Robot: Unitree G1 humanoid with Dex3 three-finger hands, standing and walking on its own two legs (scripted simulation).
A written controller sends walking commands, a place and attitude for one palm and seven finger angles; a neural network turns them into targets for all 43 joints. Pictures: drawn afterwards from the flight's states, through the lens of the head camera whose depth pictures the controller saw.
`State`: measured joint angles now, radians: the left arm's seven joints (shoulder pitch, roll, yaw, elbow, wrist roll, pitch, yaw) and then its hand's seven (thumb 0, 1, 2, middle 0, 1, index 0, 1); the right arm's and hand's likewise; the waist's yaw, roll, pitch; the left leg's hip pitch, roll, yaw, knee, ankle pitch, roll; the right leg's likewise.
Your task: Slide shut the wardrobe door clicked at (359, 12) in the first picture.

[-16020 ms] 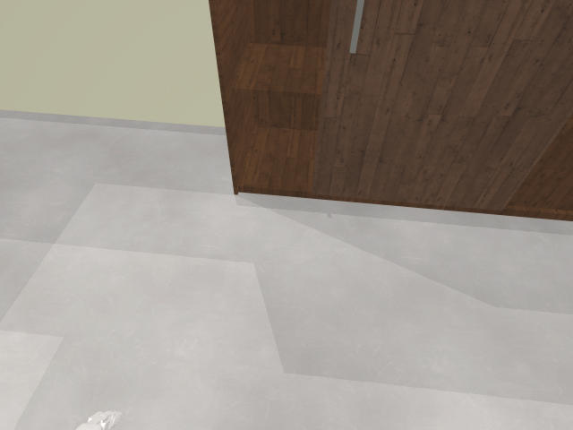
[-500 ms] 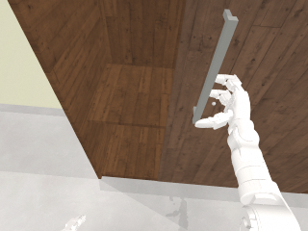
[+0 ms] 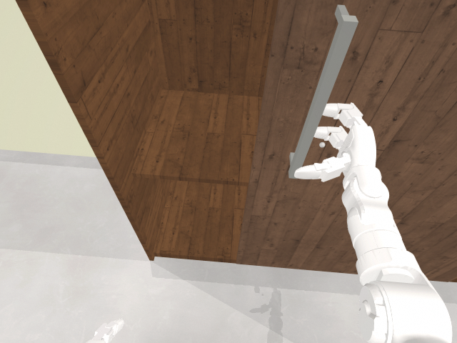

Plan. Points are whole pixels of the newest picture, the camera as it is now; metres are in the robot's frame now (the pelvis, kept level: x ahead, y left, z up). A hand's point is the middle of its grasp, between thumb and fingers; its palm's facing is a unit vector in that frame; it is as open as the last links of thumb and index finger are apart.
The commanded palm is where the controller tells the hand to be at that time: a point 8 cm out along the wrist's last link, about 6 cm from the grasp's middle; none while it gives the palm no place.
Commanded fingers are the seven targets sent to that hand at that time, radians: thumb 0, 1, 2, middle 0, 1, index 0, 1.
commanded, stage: slide the fingers in behind the handle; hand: right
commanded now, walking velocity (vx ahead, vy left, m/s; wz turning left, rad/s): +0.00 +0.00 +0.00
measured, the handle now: (312, 110) +0.48 -0.08 +0.16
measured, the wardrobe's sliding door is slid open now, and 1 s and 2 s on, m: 0.36 0.36 0.36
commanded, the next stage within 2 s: grip the handle and tug to test in 1.68 s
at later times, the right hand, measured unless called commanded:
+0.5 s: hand (312, 149) +0.43 -0.08 +0.12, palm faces -0.05 +1.00 +0.00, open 14.0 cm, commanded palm +0.40 -0.14 +0.12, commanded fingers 0.00 0.50 -0.30 0.30 1.20 0.30 1.20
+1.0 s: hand (297, 148) +0.42 -0.06 +0.13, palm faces -0.06 +1.00 -0.01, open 14.0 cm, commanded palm +0.40 -0.11 +0.12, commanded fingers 0.00 0.50 -0.30 0.30 1.20 0.30 1.20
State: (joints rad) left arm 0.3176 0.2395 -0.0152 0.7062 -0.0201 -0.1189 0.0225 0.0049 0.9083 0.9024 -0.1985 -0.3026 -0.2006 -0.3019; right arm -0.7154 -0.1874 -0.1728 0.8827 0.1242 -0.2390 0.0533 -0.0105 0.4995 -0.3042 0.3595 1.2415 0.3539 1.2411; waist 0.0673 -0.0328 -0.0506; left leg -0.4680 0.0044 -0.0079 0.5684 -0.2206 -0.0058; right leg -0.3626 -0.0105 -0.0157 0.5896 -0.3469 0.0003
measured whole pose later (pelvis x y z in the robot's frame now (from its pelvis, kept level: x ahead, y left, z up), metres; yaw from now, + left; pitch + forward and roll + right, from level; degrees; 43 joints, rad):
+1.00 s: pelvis +0.01 +0.00 +0.00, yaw +0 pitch +6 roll +0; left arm 0.30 0.22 -0.01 0.69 -0.02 -0.13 0.01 0.01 0.91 0.90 -0.20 -0.30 -0.20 -0.30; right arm -0.59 -0.07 -0.04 0.65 0.11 -0.17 -0.05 -0.01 0.50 -0.30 0.30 1.20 0.30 1.20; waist 0.04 -0.04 -0.05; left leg -0.42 0.00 -0.01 0.56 -0.23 0.00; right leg -0.31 -0.01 -0.01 0.56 -0.35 0.01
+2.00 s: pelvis +0.01 +0.00 +0.00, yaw +0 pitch +6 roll +0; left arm 0.31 0.21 -0.01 0.71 -0.01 -0.13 0.00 0.01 0.91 0.90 -0.20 -0.30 -0.20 -0.30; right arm -0.61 -0.05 -0.01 0.67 0.10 -0.17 -0.11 -0.01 0.32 -0.38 0.32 1.23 0.28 1.23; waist 0.04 -0.04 -0.05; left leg -0.43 0.01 -0.01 0.55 -0.23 -0.01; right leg -0.31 0.00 -0.02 0.56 -0.34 0.00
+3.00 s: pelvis +0.02 +0.00 +0.00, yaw +0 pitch +6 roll +0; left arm 0.31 0.21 0.00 0.68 -0.01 -0.12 -0.01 0.01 0.91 0.90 -0.20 -0.30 -0.20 -0.30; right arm -0.50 -0.05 0.00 0.52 0.10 -0.11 -0.10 0.01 -0.78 -0.81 0.36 1.40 0.34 1.40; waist 0.03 -0.05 -0.07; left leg -0.39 0.00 -0.01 0.53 -0.24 -0.01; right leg -0.27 -0.01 -0.02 0.52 -0.35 0.00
